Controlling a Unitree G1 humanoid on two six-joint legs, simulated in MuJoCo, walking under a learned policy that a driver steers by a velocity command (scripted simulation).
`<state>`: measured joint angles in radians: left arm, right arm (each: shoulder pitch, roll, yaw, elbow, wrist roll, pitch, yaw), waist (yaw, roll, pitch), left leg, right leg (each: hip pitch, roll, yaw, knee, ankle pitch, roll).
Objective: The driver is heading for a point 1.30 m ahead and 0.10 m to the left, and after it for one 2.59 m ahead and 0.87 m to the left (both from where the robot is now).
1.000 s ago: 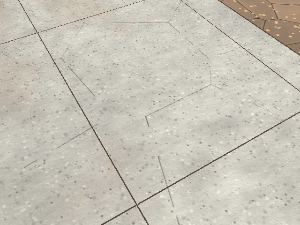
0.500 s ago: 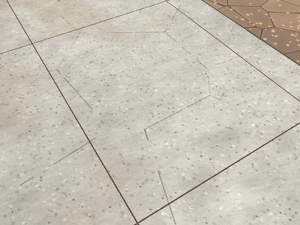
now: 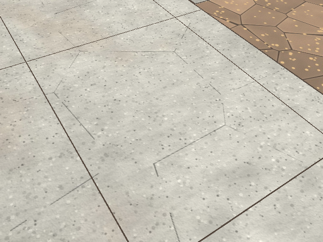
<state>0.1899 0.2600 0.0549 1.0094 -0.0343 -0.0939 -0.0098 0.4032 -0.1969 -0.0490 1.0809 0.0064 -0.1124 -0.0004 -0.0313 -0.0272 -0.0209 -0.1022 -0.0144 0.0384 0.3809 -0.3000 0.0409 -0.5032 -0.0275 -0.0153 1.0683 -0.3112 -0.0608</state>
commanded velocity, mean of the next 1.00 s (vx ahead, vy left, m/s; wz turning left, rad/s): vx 0.18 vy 0.00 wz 0.00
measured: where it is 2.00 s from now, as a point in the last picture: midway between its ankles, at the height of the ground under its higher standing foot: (158, 235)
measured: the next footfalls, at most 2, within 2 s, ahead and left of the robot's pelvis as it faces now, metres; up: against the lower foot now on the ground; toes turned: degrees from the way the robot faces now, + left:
right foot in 0.30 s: +0.35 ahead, -0.13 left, +0.00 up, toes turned -3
left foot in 0.66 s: +0.34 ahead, +0.10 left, +0.00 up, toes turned +0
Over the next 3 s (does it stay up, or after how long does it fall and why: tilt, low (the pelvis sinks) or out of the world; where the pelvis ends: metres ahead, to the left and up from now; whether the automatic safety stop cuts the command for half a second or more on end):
stays up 1.18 0.01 -0.01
